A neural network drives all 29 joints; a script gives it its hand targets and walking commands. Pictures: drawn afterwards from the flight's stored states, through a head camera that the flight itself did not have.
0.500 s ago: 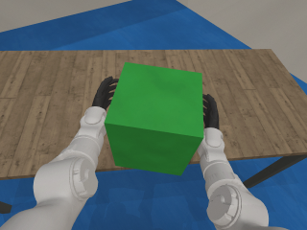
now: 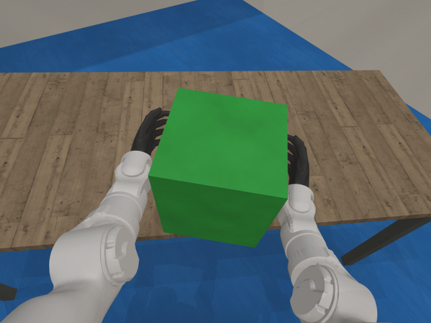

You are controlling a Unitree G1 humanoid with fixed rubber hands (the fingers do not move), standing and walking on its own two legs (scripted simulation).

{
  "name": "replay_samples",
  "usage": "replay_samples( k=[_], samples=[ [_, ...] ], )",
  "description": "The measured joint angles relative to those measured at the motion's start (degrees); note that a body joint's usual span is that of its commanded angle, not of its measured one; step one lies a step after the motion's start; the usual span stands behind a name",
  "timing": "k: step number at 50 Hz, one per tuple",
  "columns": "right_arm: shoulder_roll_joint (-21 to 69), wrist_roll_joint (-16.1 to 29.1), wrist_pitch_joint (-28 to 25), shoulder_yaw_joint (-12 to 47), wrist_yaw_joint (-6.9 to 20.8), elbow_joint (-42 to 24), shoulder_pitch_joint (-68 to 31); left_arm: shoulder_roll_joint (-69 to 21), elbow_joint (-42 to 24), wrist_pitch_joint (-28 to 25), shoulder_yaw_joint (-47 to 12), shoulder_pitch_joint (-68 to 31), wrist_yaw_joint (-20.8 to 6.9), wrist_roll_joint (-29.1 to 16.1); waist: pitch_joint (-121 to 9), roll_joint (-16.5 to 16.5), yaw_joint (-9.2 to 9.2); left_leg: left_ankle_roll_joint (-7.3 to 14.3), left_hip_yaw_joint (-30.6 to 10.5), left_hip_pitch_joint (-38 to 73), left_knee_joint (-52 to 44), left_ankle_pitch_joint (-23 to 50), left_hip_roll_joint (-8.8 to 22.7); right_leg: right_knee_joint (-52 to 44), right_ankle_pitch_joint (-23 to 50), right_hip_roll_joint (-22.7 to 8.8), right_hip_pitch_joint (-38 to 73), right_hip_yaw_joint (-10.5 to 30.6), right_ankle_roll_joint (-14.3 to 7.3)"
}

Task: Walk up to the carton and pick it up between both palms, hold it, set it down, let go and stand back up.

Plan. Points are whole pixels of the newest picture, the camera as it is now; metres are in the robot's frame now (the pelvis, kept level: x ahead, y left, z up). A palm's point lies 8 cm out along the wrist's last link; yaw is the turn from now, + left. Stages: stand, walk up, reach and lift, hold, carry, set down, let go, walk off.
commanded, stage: reach and lift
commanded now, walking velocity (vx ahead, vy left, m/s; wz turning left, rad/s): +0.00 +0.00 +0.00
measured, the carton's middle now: (219, 174) +0.41 -0.03 +0.01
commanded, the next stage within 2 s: none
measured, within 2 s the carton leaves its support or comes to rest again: leaves its support in 0.16 s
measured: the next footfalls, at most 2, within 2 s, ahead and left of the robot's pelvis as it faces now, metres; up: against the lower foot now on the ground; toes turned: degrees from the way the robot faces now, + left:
none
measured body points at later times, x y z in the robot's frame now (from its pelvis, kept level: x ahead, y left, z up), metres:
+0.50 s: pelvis -0.02 +0.00 +0.00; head +0.02 +0.02 +0.45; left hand +0.43 +0.10 +0.08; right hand +0.36 -0.19 +0.06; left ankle -0.03 +0.10 -0.74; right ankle +0.02 -0.15 -0.74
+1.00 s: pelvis -0.02 -0.01 +0.00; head -0.02 +0.02 +0.45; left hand +0.43 +0.11 +0.13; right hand +0.38 -0.19 +0.12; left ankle -0.03 +0.10 -0.74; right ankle +0.02 -0.15 -0.74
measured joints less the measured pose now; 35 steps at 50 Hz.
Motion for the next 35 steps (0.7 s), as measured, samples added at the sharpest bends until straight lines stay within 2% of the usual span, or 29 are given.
replay_samples(
  k=[13,22,29,35],
  samples=[
    [-1.41,0.2,-3.17,0.45,0.46,0.29,0.9,-1.41,-0.04,-3.1,-1.66,0.73,1.92,-0.78,0.03,0.0,0.0,0.0,0.0,-0.07,-0.17,1.04,0.0,-0.28,1.11,0.0,0.0,0.0,0.0],
    [-1.82,1.2,-2.38,1.65,0.44,0.32,0.89,-1.44,-0.01,-2.44,-2.32,0.68,2.15,-1.98,-0.89,0.0,0.0,0.0,0.0,-0.01,-0.28,1.46,0.0,-0.27,1.57,0.0,0.0,0.0,0.0],
    [-3.06,4.91,1.21,5.72,0.39,0.34,0.87,-1.27,0.0,0.31,-4.85,0.68,2.95,-4.95,-2.0,0.0,0.0,0.0,0.0,0.17,-0.64,1.53,0.0,-0.26,1.44,0.0,0.01,-0.01,0.0],
    [-4.66,10.07,4.05,11.22,-0.11,-0.23,0.78,-0.87,-0.25,1.86,-8.85,0.52,4.06,-8.78,-3.28,0.0,0.0,0.0,0.0,0.34,-0.93,1.47,0.01,-0.18,1.09,0.0,0.01,-0.01,0.0]
  ],
)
